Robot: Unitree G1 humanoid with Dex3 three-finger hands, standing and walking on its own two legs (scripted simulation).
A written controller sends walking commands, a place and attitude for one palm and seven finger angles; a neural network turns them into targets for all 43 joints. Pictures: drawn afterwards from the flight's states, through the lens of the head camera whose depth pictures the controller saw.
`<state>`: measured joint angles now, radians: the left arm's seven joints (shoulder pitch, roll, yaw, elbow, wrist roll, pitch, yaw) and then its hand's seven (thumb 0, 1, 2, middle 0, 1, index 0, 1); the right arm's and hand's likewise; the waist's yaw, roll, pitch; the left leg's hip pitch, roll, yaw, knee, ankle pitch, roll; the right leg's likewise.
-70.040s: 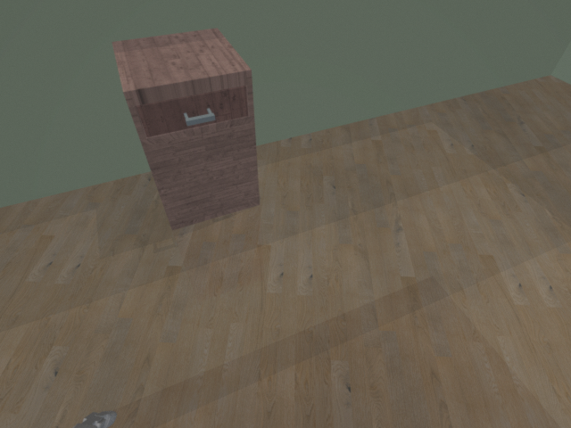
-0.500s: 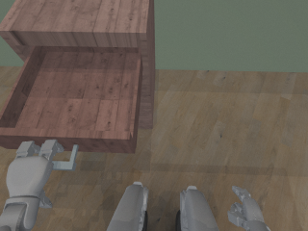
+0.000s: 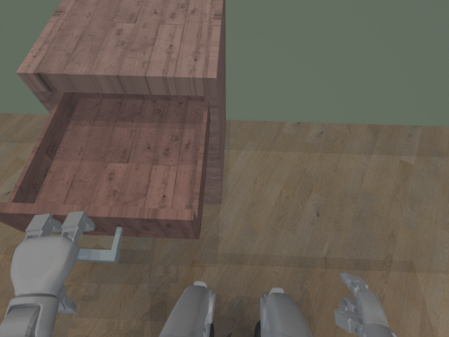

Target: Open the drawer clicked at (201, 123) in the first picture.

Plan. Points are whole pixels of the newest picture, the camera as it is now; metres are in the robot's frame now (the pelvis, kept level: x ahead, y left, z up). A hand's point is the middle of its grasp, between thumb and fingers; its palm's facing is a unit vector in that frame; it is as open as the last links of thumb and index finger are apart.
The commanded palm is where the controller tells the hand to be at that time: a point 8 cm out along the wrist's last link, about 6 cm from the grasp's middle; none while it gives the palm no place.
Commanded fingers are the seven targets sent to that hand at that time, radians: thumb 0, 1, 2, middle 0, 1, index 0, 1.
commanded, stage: lift the hand off the handle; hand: left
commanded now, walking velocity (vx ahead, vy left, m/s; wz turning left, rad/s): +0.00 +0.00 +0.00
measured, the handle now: (94, 243) +0.27 +0.29 -0.07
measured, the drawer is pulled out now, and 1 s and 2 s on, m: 0.30 0.30 0.30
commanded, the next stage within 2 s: draw the hand back to the body in 1.52 s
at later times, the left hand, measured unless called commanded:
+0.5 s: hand (52, 251) +0.24 +0.31 +0.01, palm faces -0.02 -0.02 -1.00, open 13.7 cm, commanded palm +0.22 +0.30 +0.06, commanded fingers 0.00 -0.50 0.30 -0.30 -1.20 -0.30 -1.20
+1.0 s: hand (39, 247) +0.23 +0.31 +0.05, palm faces -0.02 -0.03 -1.00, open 13.8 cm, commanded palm +0.21 +0.30 +0.10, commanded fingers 0.00 -0.50 0.30 -0.30 -1.20 -0.30 -1.20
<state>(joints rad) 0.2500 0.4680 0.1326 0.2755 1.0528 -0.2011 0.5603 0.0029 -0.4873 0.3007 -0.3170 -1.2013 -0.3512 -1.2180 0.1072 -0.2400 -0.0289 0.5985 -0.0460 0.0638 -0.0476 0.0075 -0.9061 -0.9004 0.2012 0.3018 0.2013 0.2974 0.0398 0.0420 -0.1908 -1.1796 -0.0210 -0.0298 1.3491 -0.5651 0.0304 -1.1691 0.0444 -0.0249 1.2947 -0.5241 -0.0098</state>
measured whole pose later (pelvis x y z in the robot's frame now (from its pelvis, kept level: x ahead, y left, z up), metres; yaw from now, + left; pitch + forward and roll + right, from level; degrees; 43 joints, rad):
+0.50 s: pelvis +0.01 +0.00 +0.02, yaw +0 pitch +20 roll -2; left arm 0.29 0.49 0.17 0.23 1.02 -0.22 0.53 0.00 -0.49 0.30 -0.32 -1.20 -0.35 -1.21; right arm 0.14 -0.24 -0.03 0.59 -0.04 0.07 -0.05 0.01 -0.91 -0.90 0.20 0.30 0.20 0.30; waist 0.03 0.05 -0.18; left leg -1.05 -0.01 -0.03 1.24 -0.55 0.03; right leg -1.04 0.05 -0.02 1.19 -0.50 -0.01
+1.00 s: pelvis +0.03 +0.00 +0.05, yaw +0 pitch +17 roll -2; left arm 0.39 0.48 0.16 0.13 1.01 -0.20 0.49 0.00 -0.49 0.30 -0.32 -1.20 -0.32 -1.20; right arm 0.17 -0.25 -0.04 0.55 -0.04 0.09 -0.02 0.01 -0.91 -0.90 0.20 0.30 0.20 0.30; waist 0.03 0.05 -0.17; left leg -0.89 -0.02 -0.02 1.11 -0.52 0.04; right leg -0.88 0.04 -0.01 1.06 -0.48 -0.01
